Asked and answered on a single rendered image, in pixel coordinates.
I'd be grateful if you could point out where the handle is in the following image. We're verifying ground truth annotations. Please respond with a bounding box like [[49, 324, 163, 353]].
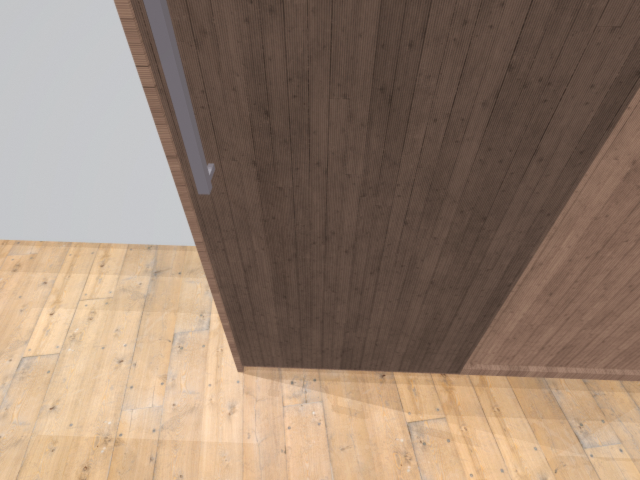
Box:
[[143, 0, 215, 195]]

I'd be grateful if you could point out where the wardrobe door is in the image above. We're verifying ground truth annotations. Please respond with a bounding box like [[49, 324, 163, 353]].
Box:
[[466, 88, 640, 370], [131, 0, 640, 374]]

